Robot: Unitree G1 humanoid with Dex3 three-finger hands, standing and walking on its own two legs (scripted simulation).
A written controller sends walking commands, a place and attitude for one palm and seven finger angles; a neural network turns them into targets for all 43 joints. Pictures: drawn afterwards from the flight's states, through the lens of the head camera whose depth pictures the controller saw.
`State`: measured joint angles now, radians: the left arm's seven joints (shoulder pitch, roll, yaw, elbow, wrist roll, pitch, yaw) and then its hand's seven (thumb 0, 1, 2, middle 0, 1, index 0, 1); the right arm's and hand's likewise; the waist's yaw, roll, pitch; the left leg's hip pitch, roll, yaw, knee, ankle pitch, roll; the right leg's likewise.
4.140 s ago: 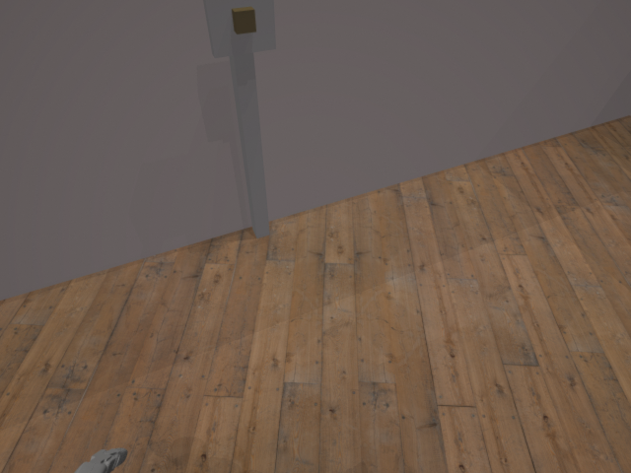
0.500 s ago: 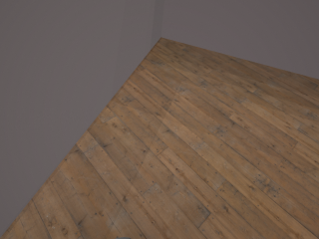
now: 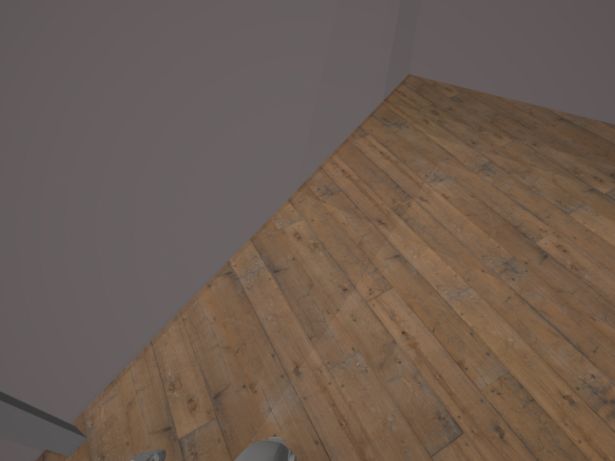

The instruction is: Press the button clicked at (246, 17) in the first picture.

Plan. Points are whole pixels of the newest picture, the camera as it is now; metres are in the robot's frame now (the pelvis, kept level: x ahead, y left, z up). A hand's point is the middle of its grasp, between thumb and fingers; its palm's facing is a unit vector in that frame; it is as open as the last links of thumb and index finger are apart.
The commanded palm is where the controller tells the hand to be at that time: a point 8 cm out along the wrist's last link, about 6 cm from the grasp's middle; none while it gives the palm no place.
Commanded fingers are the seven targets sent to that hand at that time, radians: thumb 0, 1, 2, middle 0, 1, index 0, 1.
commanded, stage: turn to face it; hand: left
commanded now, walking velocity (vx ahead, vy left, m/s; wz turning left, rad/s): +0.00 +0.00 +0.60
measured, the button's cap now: out of the picture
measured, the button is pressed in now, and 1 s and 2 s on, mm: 0 0 0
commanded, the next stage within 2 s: take the last steps up to it in 1.54 s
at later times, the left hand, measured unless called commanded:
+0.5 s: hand out of the picture -0.04 +0.26 -0.17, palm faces +0.36 -0.89 -0.27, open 7.4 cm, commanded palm none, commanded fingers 0.00 0.90 0.90 -0.20 -0.30 -0.20 -0.30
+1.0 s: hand out of the picture -0.05 +0.20 -0.15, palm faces +0.60 -0.75 -0.27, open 7.4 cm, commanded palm none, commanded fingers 0.00 0.90 0.90 -0.20 -0.30 -0.20 -0.30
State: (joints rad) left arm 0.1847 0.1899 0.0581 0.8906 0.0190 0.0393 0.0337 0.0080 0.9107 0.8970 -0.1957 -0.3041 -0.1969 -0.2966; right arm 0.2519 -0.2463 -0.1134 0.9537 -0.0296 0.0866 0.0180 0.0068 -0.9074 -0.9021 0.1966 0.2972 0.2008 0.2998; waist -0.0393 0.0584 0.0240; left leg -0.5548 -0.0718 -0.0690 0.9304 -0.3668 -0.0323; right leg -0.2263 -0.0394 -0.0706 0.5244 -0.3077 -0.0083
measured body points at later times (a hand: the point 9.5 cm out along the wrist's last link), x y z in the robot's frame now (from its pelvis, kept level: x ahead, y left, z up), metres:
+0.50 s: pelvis -0.01 +0.03 +0.00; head +0.03 +0.06 +0.44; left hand -0.06 +0.31 -0.15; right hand +0.18 -0.18 -0.13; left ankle -0.06 +0.14 -0.74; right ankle +0.01 -0.12 -0.67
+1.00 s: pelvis +0.00 -0.01 +0.00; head +0.04 -0.01 +0.45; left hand -0.09 +0.23 -0.13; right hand +0.22 -0.18 -0.15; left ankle -0.09 +0.10 -0.67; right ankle +0.06 -0.10 -0.74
